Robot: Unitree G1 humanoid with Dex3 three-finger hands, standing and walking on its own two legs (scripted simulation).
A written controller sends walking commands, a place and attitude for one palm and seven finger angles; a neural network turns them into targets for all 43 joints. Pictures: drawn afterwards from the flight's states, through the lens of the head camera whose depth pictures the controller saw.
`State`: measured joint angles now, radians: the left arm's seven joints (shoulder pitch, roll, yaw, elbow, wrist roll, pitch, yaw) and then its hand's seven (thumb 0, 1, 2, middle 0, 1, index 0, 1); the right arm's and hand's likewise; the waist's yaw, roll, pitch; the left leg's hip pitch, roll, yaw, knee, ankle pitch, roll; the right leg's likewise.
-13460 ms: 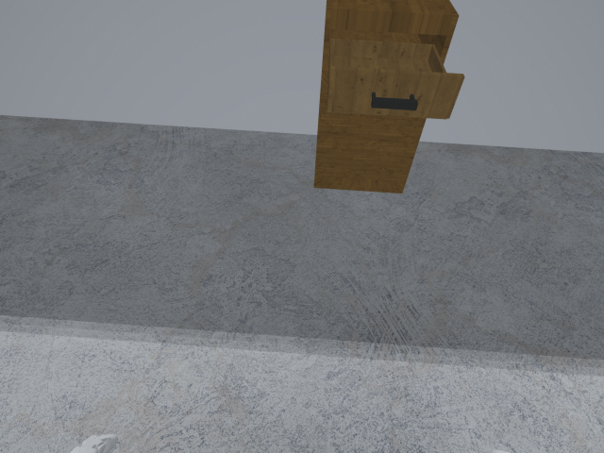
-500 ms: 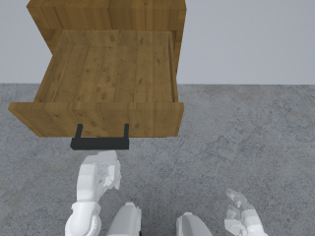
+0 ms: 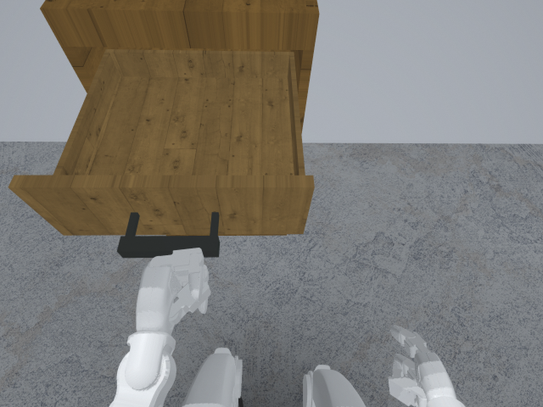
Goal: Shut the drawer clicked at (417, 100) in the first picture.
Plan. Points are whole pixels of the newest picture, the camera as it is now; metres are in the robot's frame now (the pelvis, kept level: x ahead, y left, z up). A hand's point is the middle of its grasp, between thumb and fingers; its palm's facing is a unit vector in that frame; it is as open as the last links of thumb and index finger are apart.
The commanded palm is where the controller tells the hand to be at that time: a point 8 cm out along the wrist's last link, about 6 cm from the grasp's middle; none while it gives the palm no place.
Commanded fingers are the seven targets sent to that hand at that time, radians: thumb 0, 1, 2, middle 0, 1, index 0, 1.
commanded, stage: push the drawer shut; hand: left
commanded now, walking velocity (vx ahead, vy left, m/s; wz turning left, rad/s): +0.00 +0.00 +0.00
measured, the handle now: (172, 233) +0.35 +0.16 +0.03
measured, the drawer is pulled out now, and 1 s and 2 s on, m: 0.30 0.18 0.06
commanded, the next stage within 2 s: none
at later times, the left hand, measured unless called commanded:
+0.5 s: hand (207, 256) +0.32 +0.11 +0.03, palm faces +0.00 -1.00 -0.04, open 3.2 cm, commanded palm +0.32 +0.16 +0.03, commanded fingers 0.00 0.90 0.90 -1.40 -1.60 -1.40 -1.60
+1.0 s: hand (211, 210) +0.40 +0.11 +0.02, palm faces +0.03 -1.00 -0.04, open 3.1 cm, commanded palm +0.38 +0.16 +0.03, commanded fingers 0.00 0.90 0.90 -1.40 -1.60 -1.40 -1.60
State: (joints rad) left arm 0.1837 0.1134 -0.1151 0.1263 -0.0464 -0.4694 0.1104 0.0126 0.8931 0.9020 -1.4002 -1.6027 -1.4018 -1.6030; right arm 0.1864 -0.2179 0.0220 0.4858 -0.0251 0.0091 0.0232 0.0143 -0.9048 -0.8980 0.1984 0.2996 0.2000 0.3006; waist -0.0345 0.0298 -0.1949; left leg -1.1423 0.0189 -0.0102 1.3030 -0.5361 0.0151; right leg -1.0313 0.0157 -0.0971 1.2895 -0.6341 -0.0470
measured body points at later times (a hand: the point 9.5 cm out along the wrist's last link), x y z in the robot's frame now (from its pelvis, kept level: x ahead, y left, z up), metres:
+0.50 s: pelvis -0.02 +0.00 +0.00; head +0.08 +0.01 +0.44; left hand +0.32 +0.16 +0.03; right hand +0.14 -0.24 -0.11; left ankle +0.04 +0.11 -0.62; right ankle -0.01 -0.10 -0.62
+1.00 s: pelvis -0.02 +0.01 +0.00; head +0.09 +0.02 +0.44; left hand +0.39 +0.16 +0.03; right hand +0.08 -0.25 -0.12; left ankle +0.04 +0.11 -0.62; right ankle -0.01 -0.10 -0.62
